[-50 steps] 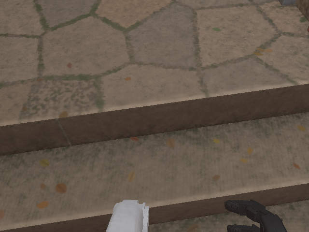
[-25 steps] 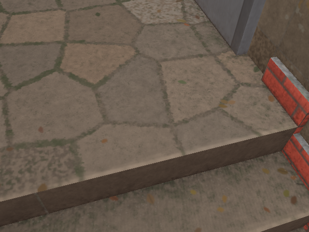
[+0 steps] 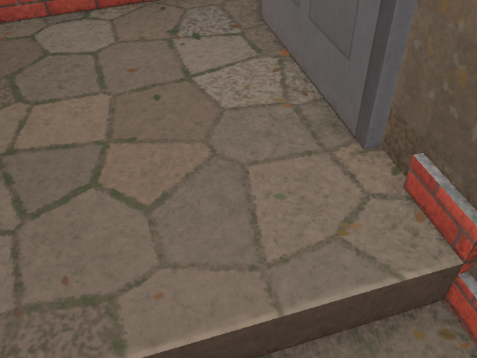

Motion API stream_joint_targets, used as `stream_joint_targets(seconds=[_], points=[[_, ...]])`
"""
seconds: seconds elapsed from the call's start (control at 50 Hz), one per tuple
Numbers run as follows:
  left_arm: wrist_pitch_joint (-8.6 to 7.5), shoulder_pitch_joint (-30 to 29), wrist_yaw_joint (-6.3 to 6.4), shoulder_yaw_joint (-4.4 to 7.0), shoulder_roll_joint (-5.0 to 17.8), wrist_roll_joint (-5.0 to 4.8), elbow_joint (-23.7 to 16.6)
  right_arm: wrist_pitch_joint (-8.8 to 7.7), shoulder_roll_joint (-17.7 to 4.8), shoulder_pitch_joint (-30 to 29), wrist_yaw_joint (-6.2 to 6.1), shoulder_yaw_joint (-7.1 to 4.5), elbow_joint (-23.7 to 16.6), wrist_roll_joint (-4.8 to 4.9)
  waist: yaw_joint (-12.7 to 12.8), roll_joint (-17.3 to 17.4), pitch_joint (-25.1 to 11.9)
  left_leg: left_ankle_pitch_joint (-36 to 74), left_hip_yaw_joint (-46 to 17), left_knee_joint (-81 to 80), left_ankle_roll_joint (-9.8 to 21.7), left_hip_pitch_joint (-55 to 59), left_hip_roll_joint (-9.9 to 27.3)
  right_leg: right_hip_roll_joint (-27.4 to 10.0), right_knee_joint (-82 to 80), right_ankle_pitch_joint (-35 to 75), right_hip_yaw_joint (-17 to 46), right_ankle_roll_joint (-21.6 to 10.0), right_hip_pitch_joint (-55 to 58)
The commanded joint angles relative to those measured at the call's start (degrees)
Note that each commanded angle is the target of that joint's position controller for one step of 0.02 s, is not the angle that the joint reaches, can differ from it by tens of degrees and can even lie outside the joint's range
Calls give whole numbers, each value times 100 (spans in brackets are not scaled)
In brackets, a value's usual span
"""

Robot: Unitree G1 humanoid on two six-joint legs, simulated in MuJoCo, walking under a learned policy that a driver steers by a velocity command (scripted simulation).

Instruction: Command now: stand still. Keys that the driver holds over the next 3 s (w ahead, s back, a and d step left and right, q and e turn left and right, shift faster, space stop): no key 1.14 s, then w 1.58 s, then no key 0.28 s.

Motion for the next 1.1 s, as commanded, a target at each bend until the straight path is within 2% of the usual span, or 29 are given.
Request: stream_joint_targets(seconds=[0.02, 0.04, 0.06, 0.08, 0.1, 0.16, 0.2, 0.26, 0.32, 0.38, 0.42, 0.5, 0.62, 0.64, 0.66, 0.7, 0.78, 0.8, 0.88, 1.1], points=[[0, 212, -91, 59, 357, -95, -139, -103, -285, 482, -107, 0, 5, 40, -21, -161, 829, 61, -194, -558, 186, -424, 201, -774, -1324, -943, 1102, -180, -178], [15, 169, -66, 49, 401, -33, -77, -113, -211, 475, -128, 44, 45, 71, -49, -102, 932, 130, -257, -699, 222, -607, 220, -778, -1139, -543, 1030, -162, 20], [13, 256, -66, 51, 370, -13, -12, -109, -125, 499, -131, 88, 83, 76, -19, -73, 856, 217, -290, -767, 242, -534, 264, -766, -1040, -215, 950, -159, 152], [7, 322, -67, 57, 409, -14, 73, -113, -129, 496, -140, 99, 95, 61, -6, -50, 801, 386, -297, -800, 267, -513, 279, -751, -945, 118, 894, -154, 288], [-2, 258, -65, 93, 491, -10, 85, -133, -157, 533, -148, 100, 129, 116, 0, -93, 683, 587, -278, -806, 296, -477, 320, -735, -857, 490, 826, -149, 433], [-12, 252, -65, 68, 502, -20, 189, -213, -228, 553, -156, 105, 172, 100, 15, -141, 398, 1078, -265, -803, 347, -342, 362, -754, -749, 966, 742, -141, 707], [-9, 292, -51, 55, 489, -34, 316, -206, -178, 557, -174, 138, 190, 70, 27, -105, 385, 1252, -245, -761, 355, -269, 357, -780, -722, 1118, 716, -103, 722], [15, 296, -23, 25, 498, -33, 428, -196, -153, 647, -197, 169, 239, 87, 16, -157, 367, 1399, -241, -732, 374, -209, 379, -802, -696, 1235, 650, -69, 719], [19, 302, -22, 20, 581, -42, 523, -196, -146, 721, -218, 185, 284, 82, -1, -167, 406, 1449, -253, -712, 394, -167, 390, -804, -679, 1265, 617, -68, 650], [19, 161, -34, -22, 498, -29, 573, -199, -95, 648, -222, 223, 260, 51, -9, -170, 538, 1586, -284, -713, 422, -183, 408, -833, -669, 1334, 603, -54, 561], [13, 185, -67, -24, 534, -16, 628, -216, -120, 665, -210, 232, 265, 95, -1, -175, 452, 1698, -298, -725, 453, -64, 410, -823, -672, 1329, 557, -29, 575], [24, 194, -94, -37, 541, -24, 759, -229, -163, 686, -194, 241, 268, 71, 14, -151, 417, 1701, -310, -747, 493, 13, 410, -817, -686, 1172, 512, -14, 564], [53, 93, -121, -42, 605, -16, 895, -184, -168, 620, -162, 254, 222, 66, 12, -129, 554, 1281, -315, -819, 508, -66, 385, -842, -756, 777, 514, -1, 381], [70, 207, -115, -31, 645, -32, 955, -173, -222, 731, -173, 233, 265, 92, 13, -141, 467, 1081, -301, -835, 510, -41, 367, -821, -763, 592, 492, 7, 389], [87, 181, -112, -37, 633, -36, 974, -164, -214, 717, -174, 236, 263, 82, 11, -154, 565, 945, -313, -855, 517, -104, 357, -818, -769, 499, 500, 13, 327], [113, 149, -116, -29, 657, 9, 1016, -165, -182, 714, -175, 239, 253, 69, 1, -103, 627, 735, -317, -923, 518, -166, 339, -836, -804, 345, 520, 20, 269], [124, 166, -123, -40, 632, -6, 1103, -175, -180, 730, -170, 240, 251, 66, 15, -149, 702, 639, -339, -978, 535, -196, 328, -836, -822, 292, 517, 38, 198], [117, 186, -131, -69, 538, -36, 1129, -182, -129, 747, -151, 265, 252, 62, -10, -149, 711, 691, -362, -985, 556, -177, 347, -848, -786, 339, 512, 39, 182], [106, 236, -144, -70, 594, -29, 1185, -196, -153, 793, -135, 274, 267, 66, 0, -153, 693, 676, -375, -1007, 578, -156, 341, -856, -780, 327, 507, 53, 177], [113, 359, -139, -95, 562, -32, 1273, -192, -122, 947, -129, 284, 344, 79, 14, -188, 755, 714, -351, -1009, 571, -183, 322, -858, -727, 381, 489, 76, 120]])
